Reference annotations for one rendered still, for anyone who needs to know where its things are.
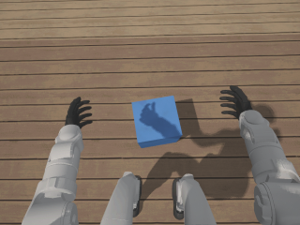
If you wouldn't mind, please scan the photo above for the robot left thigh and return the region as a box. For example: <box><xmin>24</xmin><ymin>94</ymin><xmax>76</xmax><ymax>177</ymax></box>
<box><xmin>99</xmin><ymin>176</ymin><xmax>140</xmax><ymax>225</ymax></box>

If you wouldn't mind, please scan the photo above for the left robot forearm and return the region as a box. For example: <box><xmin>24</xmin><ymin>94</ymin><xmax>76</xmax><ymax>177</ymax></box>
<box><xmin>22</xmin><ymin>124</ymin><xmax>84</xmax><ymax>225</ymax></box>

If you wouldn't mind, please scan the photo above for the robot right foot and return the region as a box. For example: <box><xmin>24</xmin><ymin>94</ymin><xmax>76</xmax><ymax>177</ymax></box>
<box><xmin>172</xmin><ymin>177</ymin><xmax>184</xmax><ymax>220</ymax></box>

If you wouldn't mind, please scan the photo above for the right robot upper arm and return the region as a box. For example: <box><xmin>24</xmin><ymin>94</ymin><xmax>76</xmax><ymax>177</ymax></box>
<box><xmin>254</xmin><ymin>182</ymin><xmax>300</xmax><ymax>225</ymax></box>

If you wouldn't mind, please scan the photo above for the left robot upper arm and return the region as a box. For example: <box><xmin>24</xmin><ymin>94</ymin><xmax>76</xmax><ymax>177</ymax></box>
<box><xmin>23</xmin><ymin>201</ymin><xmax>79</xmax><ymax>225</ymax></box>

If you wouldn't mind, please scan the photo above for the robot left hand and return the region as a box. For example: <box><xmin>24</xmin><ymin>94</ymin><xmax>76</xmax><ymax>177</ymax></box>
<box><xmin>65</xmin><ymin>97</ymin><xmax>93</xmax><ymax>128</ymax></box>

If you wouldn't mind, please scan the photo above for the robot right hand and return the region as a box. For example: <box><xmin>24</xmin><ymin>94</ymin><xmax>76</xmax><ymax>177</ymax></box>
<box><xmin>219</xmin><ymin>85</ymin><xmax>253</xmax><ymax>121</ymax></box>

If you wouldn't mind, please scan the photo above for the carton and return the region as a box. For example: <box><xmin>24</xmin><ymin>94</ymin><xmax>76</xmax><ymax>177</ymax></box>
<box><xmin>131</xmin><ymin>96</ymin><xmax>183</xmax><ymax>148</ymax></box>

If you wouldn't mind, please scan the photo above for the right robot forearm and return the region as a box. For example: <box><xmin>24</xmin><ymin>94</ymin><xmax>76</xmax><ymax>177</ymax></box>
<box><xmin>238</xmin><ymin>110</ymin><xmax>300</xmax><ymax>185</ymax></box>

